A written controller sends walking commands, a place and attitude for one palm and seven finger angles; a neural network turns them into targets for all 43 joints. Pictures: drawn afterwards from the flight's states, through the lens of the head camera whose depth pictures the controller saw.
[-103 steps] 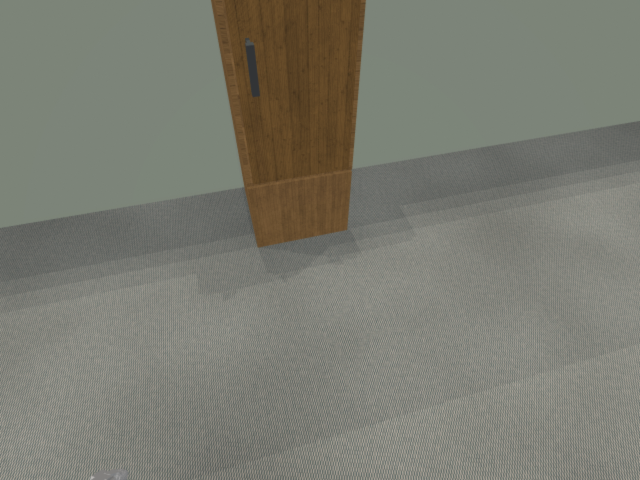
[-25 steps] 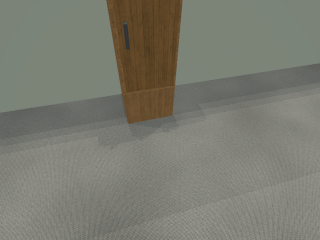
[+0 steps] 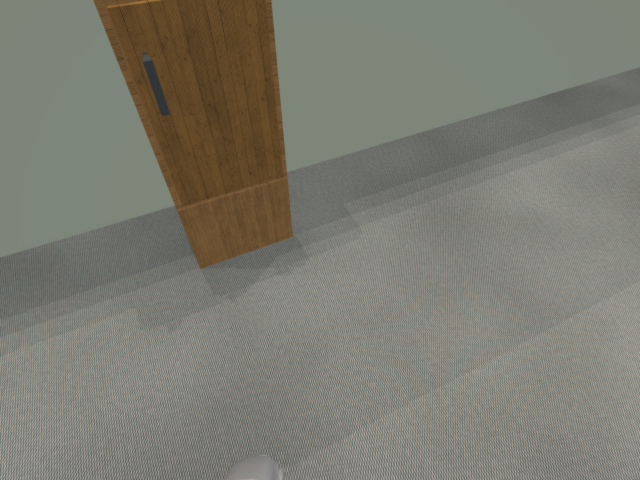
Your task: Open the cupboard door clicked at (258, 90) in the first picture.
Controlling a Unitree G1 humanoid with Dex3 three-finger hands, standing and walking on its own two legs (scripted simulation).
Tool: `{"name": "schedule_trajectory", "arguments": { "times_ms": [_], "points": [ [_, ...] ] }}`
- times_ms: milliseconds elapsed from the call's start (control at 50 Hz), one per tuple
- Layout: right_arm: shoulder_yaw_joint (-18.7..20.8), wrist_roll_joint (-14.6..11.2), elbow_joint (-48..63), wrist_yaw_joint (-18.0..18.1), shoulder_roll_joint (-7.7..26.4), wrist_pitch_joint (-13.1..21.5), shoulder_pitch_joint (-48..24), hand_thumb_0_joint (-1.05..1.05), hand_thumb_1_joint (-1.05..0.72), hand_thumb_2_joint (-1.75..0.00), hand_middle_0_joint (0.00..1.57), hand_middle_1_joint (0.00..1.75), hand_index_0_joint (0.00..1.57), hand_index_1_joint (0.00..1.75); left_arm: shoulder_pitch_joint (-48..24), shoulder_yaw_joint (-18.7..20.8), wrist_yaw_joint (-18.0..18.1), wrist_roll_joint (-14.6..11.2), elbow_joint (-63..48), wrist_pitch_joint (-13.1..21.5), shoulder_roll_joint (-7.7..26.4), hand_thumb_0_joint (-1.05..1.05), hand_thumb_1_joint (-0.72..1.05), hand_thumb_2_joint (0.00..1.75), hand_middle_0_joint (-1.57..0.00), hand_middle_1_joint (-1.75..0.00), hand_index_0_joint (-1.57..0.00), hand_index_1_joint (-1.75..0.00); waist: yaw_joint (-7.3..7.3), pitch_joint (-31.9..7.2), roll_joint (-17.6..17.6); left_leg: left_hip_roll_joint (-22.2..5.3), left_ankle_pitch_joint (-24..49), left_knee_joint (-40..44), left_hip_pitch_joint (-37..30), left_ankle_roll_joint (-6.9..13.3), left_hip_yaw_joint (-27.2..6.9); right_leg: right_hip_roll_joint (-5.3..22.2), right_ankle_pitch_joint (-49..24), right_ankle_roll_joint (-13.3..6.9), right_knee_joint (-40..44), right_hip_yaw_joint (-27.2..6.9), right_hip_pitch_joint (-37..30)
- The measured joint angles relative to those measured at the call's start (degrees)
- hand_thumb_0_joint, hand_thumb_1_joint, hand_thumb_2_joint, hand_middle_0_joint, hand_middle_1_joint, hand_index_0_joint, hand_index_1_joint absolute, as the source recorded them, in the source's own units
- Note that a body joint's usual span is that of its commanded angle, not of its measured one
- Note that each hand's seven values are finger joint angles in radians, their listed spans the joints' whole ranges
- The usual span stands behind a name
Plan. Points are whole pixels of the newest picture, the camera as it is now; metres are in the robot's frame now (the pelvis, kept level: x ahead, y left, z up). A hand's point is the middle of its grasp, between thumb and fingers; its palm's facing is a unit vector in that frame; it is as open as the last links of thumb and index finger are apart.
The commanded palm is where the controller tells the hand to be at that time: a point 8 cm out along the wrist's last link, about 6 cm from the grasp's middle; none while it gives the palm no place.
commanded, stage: walk to a spot facing it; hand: left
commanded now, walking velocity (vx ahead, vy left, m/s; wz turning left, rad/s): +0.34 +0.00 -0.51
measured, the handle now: (155, 84) +0.94 +0.50 +0.01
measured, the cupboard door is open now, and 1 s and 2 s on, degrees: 0 0 0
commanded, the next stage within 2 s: none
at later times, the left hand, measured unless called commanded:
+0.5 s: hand (188, 360) +0.32 +0.27 -0.16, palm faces -0.22 -0.95 -0.22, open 7.3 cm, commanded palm none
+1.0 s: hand (294, 285) +0.49 +0.10 -0.17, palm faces -0.57 -0.79 -0.21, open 7.3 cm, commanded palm none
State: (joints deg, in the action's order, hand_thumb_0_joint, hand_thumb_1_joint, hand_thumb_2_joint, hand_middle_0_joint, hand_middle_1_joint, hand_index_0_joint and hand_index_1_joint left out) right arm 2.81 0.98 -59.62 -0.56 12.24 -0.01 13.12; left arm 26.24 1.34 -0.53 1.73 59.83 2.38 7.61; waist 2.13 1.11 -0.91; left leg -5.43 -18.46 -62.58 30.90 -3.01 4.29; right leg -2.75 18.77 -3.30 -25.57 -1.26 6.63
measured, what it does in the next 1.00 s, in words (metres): walks ahead, turning right: left foot, then right foot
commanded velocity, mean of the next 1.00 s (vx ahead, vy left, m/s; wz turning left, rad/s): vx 0.12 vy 0.00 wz -0.59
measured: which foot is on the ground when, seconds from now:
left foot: up 0.00-0.22, down 0.24-0.80, up 0.82-1.00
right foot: down 0.00-0.26, up 0.28-0.78, down 0.80-1.00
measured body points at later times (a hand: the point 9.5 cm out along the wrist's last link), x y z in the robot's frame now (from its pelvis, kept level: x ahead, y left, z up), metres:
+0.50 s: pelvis +0.19 +0.08 +0.00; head +0.20 +0.09 +0.45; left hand +0.33 +0.32 -0.15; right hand +0.17 -0.17 -0.14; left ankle +0.23 +0.15 -0.74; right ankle +0.18 -0.05 -0.64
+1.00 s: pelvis +0.29 +0.02 -0.01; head +0.32 +0.00 +0.44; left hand +0.52 +0.15 -0.15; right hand +0.19 -0.21 -0.16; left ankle +0.37 +0.15 -0.67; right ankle +0.29 -0.09 -0.74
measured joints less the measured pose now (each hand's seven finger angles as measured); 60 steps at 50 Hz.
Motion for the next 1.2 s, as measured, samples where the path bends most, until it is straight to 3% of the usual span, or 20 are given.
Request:
{"name": "schedule_trajectory", "arguments": {
  "times_ms": [120,220,240,280,340,400,480,560,660,760,800,860,900,980,1040,1160,1180,1200],
  "points": [
    [0.4,-0.3,4.6,-0.8,-1.5,0.9,-5.8,0.01,-0.91,-0.9,0.19,0.3,0.2,0.29,1.7,0.3,0.4,0.2,1.3,0.1,-0.5,0.0,0.91,0.9,-0.21,-0.3,-0.21,-0.3,0.77,0.7,0.6,-0.6,6.9,9.5,4.8,-0.4,-0.9,0.2,0.1,1.3,5.5,-4.1,-5.2],
    [-0.2,-0.6,7.0,-0.8,-2.5,2.2,-9.1,0.01,-0.91,-0.9,0.19,0.3,0.2,0.29,1.7,1.4,0.8,0.3,1.1,-0.2,1.3,0.0,0.9,0.9,-0.21,-0.3,-0.21,-0.3,2.26,1.3,2.0,1.4,6.8,24.1,-1.4,1.1,0.0,1.3,5.3,3.1,2.8,-7.2,-7.8],
    [-0.6,-0.4,7.6,-0.6,-2.5,3.0,-9.2,0.01,-0.91,-0.9,0.2,0.3,0.2,0.29,2.0,1.7,0.7,0.1,1.0,-0.3,1.7,0.0,0.9,0.9,-0.21,-0.3,-0.21,-0.3,2.31,1.1,2.0,1.6,7.3,27.7,-4.3,1.7,0.3,1.1,7.6,3.2,-1.1,-8.0,-7.0],
    [-1.0,0.0,8.4,0.1,-2.8,4.3,-9.6,0.0,-0.91,-0.9,0.2,0.3,0.2,0.3,0.7,2.7,0.4,-0.4,1.2,-1.1,2.7,0.0,0.91,0.9,-0.21,-0.3,-0.21,-0.3,1.76,1.9,2.5,1.2,8.3,24.7,-4.9,4.5,1.9,0.7,10.1,2.3,-18.6,-6.8,-0.4],
    [-1.5,0.0,7.9,0.6,-3.8,4.7,-7.7,0.0,-0.91,-0.9,0.2,0.3,0.2,0.3,-3.4,3.8,-0.1,-0.2,0.7,-2.4,5.1,0.0,0.91,0.9,-0.21,-0.3,-0.2,-0.3,1.41,2.2,4.0,0.7,3.7,23.9,-8.5,5.4,5.3,1.7,7.1,1.7,-41.9,-2.3,11.4],
    [-1.2,0.1,5.6,1.2,-4.1,4.6,-3.9,0.0,-0.91,-0.9,0.2,0.3,0.2,0.3,-7.6,4.7,-1.1,0.4,-1.9,-3.2,6.7,0.01,0.91,0.9,-0.2,-0.3,-0.2,-0.3,1.02,1.5,4.1,0.9,3.9,28.8,-13.3,5.4,7.7,4.2,0.8,2.2,-47.7,2.3,20.2],
    [-0.2,-0.2,2.7,2.0,-3.2,4.5,1.2,0.0,-0.92,-0.9,0.2,0.3,0.2,0.3,-11.7,5.2,-1.6,0.7,-5.6,-3.8,7.0,0.0,0.92,0.9,-0.2,-0.3,-0.2,-0.3,-0.07,0.2,3.6,1.7,4.2,35.0,-18.6,6.0,11.2,6.9,-5.7,3.7,-45.5,4.0,27.9],
    [0.2,-0.4,0.6,2.1,-1.7,4.1,5.4,0.0,-0.92,-0.9,0.2,0.3,0.2,0.29,-15.5,5.1,-1.8,0.7,-7.5,-4.7,6.6,0.0,0.92,0.9,-0.2,-0.3,-0.2,-0.3,-1.8,0.7,2.9,2.0,3.3,38.0,-22.6,5.9,14.0,8.5,-9.3,5.3,-39.0,4.2,30.8],
    [0.3,0.0,-0.8,1.9,-1.0,3.0,8.6,0.0,-0.92,-0.9,0.19,0.3,0.2,0.29,-19.7,4.2,-1.8,0.4,-8.3,-5.6,5.6,0.0,0.92,0.9,-0.2,-0.3,-0.2,-0.3,-4.25,2.7,2.0,0.8,-0.3,36.9,-25.7,4.7,17.2,8.7,-8.7,5.3,-26.2,5.7,28.0],
    [0.4,0.3,-0.9,1.5,-1.1,1.7,10.5,0.0,-0.91,-0.9,0.19,0.3,0.2,0.29,-22.2,2.9,-1.8,0.3,-9.0,-5.2,4.2,0.0,0.91,0.9,-0.2,-0.3,-0.2,-0.3,-6.19,4.2,0.8,-2.4,-6.4,30.5,-26.5,2.2,20.3,6.1,-4.8,3.3,-15.3,7.9,20.8],
    [0.3,-0.1,-0.4,1.1,-1.4,1.0,11.7,0.0,-0.91,-0.9,0.2,0.3,0.2,0.29,-22.5,2.2,-1.7,0.4,-9.7,-3.6,4.1,0.0,0.91,0.9,-0.2,-0.3,-0.2,-0.3,-6.26,4.1,0.7,-5.0,-8.7,19.4,-22.6,1.2,18.6,5.0,-10.0,1.0,-11.1,8.3,17.4],
    [0.1,-0.6,0.1,1.5,-1.2,-0.9,8.5,0.01,-0.91,-0.9,0.2,0.3,0.2,0.29,-22.7,1.4,-0.7,-0.8,-9.9,-2.2,3.2,0.0,0.91,0.9,-0.2,-0.3,-0.2,-0.3,-5.8,5.9,-0.3,-4.1,-12.9,-2.5,-12.3,-0.6,6.5,3.2,-4.4,-0.6,-14.7,7.5,17.4],
    [0.1,-0.5,1.3,1.8,-1.0,-1.8,5.5,0.01,-0.91,-0.9,0.2,0.3,0.2,0.29,-21.7,1.2,0.0,-1.0,-9.7,-2.8,2.7,0.0,0.91,0.9,-0.2,-0.3,-0.2,-0.3,-5.44,5.9,-0.5,-3.4,-10.6,-7.4,-7.6,-1.3,2.3,2.0,-4.1,-0.3,-12.6,6.3,15.8],
    [0.1,-0.1,5.0,1.9,-1.0,-1.9,0.0,0.01,-0.91,-0.9,0.2,0.3,0.2,0.29,-19.5,1.1,0.5,-0.5,-8.3,-4.2,2.5,0.0,0.91,0.9,-0.21,-0.3,-0.21,-0.3,-4.97,4.4,-0.2,-2.8,-6.2,-3.1,-2.3,-2.1,-1.0,1.1,-6.8,0.4,-7.9,3.7,14.3],
    [0.1,0.0,7.2,1.7,-0.9,-1.7,-2.9,0.0,-0.91,-0.9,0.19,0.3,0.2,0.29,-18.2,1.5,0.2,-0.2,-8.1,-4.9,2.7,0.0,0.91,0.9,-0.21,-0.3,-0.21,-0.3,-3.76,3.3,0.2,-1.9,-4.5,2.6,-1.8,-2.1,-1.7,0.7,-7.7,1.0,-6.5,1.6,14.1],
    [-0.1,-0.6,9.8,1.7,-0.8,-1.0,-6.1,0.0,-0.91,-0.9,0.2,0.3,0.2,0.29,-15.5,2.6,-0.2,0.0,-9.0,-5.8,4.4,0.0,0.91,0.9,-0.21,-0.3,-0.21,-0.3,-0.76,1.7,2.0,2.0,-3.9,19.7,-8.7,-0.9,-1.4,0.0,-7.9,3.3,-7.2,-2.7,15.5],
    [-0.2,-0.7,10.2,1.8,-0.8,-0.6,-6.1,0.0,-0.91,-0.9,0.2,0.3,0.2,0.29,-15.1,2.8,-0.1,-0.1,-9.2,-6.1,4.9,0.0,0.91,0.9,-0.21,-0.3,-0.21,-0.3,-0.62,1.4,2.3,2.6,-1.7,24.3,-10.9,-0.4,-1.0,-0.2,-7.6,3.9,-8.0,-3.3,16.0],
    [-0.4,-0.6,10.2,2.0,-1.3,-0.2,-6.1,0.0,-0.91,-0.9,0.2,0.3,0.2,0.29,-14.8,3.2,-0.1,-0.4,-9.2,-6.4,5.7,0.0,0.91,0.9,-0.21,-0.3,-0.21,-0.3,-0.47,1.4,3.7,3.4,0.6,25.8,-11.6,1.4,0.0,0.2,-6.6,4.0,-9.5,-4.4,16.6]
  ]
}}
